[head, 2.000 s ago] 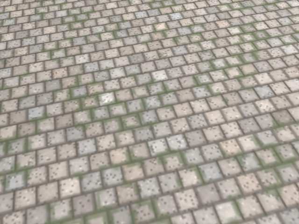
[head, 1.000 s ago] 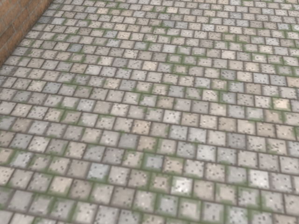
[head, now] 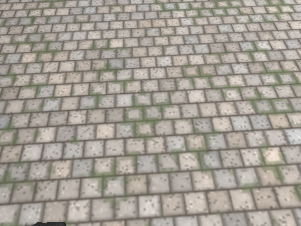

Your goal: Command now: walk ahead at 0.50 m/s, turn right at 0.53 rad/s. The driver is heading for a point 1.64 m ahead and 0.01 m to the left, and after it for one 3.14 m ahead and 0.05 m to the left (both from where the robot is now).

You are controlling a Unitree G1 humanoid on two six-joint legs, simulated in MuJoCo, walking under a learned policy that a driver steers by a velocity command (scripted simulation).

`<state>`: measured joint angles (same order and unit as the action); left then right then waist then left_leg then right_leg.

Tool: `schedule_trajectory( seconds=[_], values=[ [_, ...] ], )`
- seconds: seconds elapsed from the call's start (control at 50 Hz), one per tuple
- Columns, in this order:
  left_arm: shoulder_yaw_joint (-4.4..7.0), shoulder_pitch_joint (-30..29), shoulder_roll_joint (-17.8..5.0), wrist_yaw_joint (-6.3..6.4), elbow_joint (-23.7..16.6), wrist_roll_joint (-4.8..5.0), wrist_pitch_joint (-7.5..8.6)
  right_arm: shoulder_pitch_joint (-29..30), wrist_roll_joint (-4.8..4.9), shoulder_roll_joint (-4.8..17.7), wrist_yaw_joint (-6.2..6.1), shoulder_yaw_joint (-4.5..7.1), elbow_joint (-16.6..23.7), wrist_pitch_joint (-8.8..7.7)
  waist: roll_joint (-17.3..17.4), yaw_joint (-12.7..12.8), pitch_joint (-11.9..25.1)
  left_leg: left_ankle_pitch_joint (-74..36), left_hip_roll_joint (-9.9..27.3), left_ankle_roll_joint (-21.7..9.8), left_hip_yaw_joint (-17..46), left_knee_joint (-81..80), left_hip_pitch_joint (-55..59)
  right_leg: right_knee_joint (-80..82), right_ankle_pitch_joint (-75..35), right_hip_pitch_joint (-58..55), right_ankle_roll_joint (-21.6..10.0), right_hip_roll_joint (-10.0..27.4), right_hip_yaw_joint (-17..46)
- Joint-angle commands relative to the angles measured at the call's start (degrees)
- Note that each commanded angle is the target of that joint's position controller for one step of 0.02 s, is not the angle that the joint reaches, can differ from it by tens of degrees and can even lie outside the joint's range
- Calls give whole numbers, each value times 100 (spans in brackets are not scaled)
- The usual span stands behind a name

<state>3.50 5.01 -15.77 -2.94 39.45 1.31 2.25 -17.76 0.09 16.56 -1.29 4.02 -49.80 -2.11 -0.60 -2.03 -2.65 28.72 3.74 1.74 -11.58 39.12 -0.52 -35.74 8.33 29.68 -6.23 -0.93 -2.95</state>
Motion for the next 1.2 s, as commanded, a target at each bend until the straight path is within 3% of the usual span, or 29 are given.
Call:
schedule_trajectory(
  seconds=[0.02,0.04,0.08,0.1,0.16,0.26,0.32,0.38,0.42,0.46,0.48,0.5,0.52,0.54,0.58,0.6,0.66,0.8,0.92,0.96,0.98,1.0,1.02,1.04,1.06,1.08,1.1,1.14,1.2],
  values=[
    [456,2076,-1424,120,-42,12,54,147,47,541,146,-32,775,-466,-818,906,2399,508,-539,-102,1686,4131,-4349,1760,1217,-5424,-1808,1989,4978],
    [377,1858,-1151,125,-22,-40,112,707,244,781,197,31,962,-594,-581,966,1575,-39,-254,-247,1716,3982,-4741,1864,795,-4870,-1500,1819,4114],
    [279,1117,-839,146,-154,-34,134,837,29,743,132,42,928,-652,58,477,748,-768,152,-252,1648,2957,-4180,1936,-381,-3237,-1162,1355,2923],
    [229,907,-724,174,-263,-110,137,729,-27,779,131,80,912,-591,-70,273,651,-943,253,-201,1687,2736,-3765,2063,-850,-2709,-1141,1220,2652],
    [232,835,-775,244,-293,-98,162,549,-77,567,137,51,879,-398,-102,89,507,-1270,280,68,1487,2028,-3429,2313,-1595,-1964,-1156,1066,2080],
    [243,1243,-895,345,-43,-64,155,1508,-57,255,195,-103,1081,-387,-296,505,251,-3351,43,187,1271,-91,-2971,2395,-1206,-1541,-700,622,1251],
    [242,1547,-942,323,141,-38,157,1927,35,357,256,-90,1204,-428,-357,702,103,-3698,-56,77,1325,-652,-2956,2350,-643,-1879,-648,864,1491],
    [255,1705,-956,338,286,-32,114,2053,23,509,319,-43,1300,-481,-392,678,17,-3158,-81,-168,1409,-996,-3233,1987,-854,-2632,-571,1211,1787],
    [277,1663,-998,359,330,-45,66,1804,24,599,336,-4,1259,-506,-519,507,63,-2668,-153,-349,1329,-1101,-2976,1688,-1494,-2928,-460,1319,1868],
    [212,1511,-857,361,280,-78,27,645,-21,902,293,162,944,-531,-402,-96,832,-2797,-231,-685,1189,-1219,-1250,303,-2810,-2709,-203,845,1485],
    [91,1663,-584,368,159,-194,31,-274,-91,1258,270,241,835,-530,244,-370,1736,-2920,761,-1129,2332,-993,458,-1371,-1495,-1671,22,400,1196],
    [-25,2416,-156,343,154,-56,125,-699,-59,1517,320,332,603,-466,1982,-100,2300,-1377,1782,-1955,4940,-1738,2091,-3188,2070,401,426,-479,871],
    [52,2084,-673,328,213,15,179,-680,93,977,342,185,623,-453,1345,-318,1934,-108,1737,-1801,5389,-2187,1983,-3768,2427,1133,401,-213,1350],
    [121,1443,-912,311,57,73,211,-269,86,760,315,113,688,-429,839,-347,1128,-146,1585,-1568,4590,-2288,1276,-3817,1905,1438,374,63,1192],
    [119,928,-801,317,-69,-58,247,284,-40,607,296,38,767,-382,309,-100,407,-1375,1177,-1468,3577,-2521,-4,-3254,1142,1181,414,498,888],
    [129,1021,-726,308,-54,-76,234,372,-92,526,289,-2,769,-399,460,58,395,-1841,1027,-1435,3284,-2633,-324,-3037,939,870,432,644,887],
    [86,1151,-477,310,-4,-82,153,333,-12,569,278,2,662,-438,566,192,369,-2624,886,-1541,2693,-2920,-665,-2484,776,677,571,749,722],
    [-32,-84,-229,242,-298,-90,222,-98,75,852,172,63,362,-333,412,-168,71,-3211,588,-1325,1700,-3136,-651,-189,-1164,568,730,623,429],
    [-17,-762,-347,71,-570,-30,308,-510,123,967,130,104,54,-161,473,-259,-114,-3511,1037,-1210,1831,-2697,243,606,-801,577,475,433,407],
    [58,-365,-522,56,-482,-52,325,-385,127,1071,98,140,41,-108,572,37,135,-4600,1045,-1085,1768,-2176,417,768,-435,-87,295,253,263],
    [161,289,-694,82,-285,-77,326,-272,131,1058,84,129,56,-79,528,415,538,-5406,839,-962,1562,-1425,290,936,-520,-1041,141,93,100],
    [290,1235,-993,138,-30,-111,315,-253,70,875,70,49,129,-76,368,810,1238,-5101,553,-778,1349,-226,-391,743,-710,-2567,-101,383,364],
    [416,1972,-1576,188,63,-223,286,-732,-32,332,90,-132,314,-164,-765,787,2192,-2842,-177,-408,1035,1971,-2466,670,-517,-4871,-849,1857,2531],
    [363,2151,-1355,169,168,-107,247,-882,29,261,138,-184,225,-287,-1549,784,2685,411,-696,-289,1571,3152,-3694,1554,422,-5448,-1381,2420,4463],
    [237,1818,-1003,172,132,-65,235,-420,170,822,188,-35,317,-373,-981,833,1823,273,-309,-359,1835,3588,-4299,1756,1045,-4837,-1107,2214,3945],
    [180,1437,-845,187,82,-77,227,67,228,857,208,-26,453,-417,-662,728,1144,-245,-28,-412,1658,3446,-4379,1887,932,-4008,-902,1969,3149],
    [132,1093,-721,168,73,-121,231,285,161,781,194,-26,487,-411,-311,545,664,-679,179,-383,1539,3072,-4202,2107,505,-3181,-799,1720,2601],
    [77,745,-533,140,60,-183,287,121,71,643,174,-3,409,-295,-441,202,418,-1163,408,-300,1578,2591,-3568,2471,-164,-2282,-712,1422,2010],
    [128,751,-642,158,225,-176,410,81,90,410,142,-39,359,-119,-391,77,287,-1635,466,-149,1585,2204,-3556,2826,-703,-1924,-774,1404,1315]
  ],
)
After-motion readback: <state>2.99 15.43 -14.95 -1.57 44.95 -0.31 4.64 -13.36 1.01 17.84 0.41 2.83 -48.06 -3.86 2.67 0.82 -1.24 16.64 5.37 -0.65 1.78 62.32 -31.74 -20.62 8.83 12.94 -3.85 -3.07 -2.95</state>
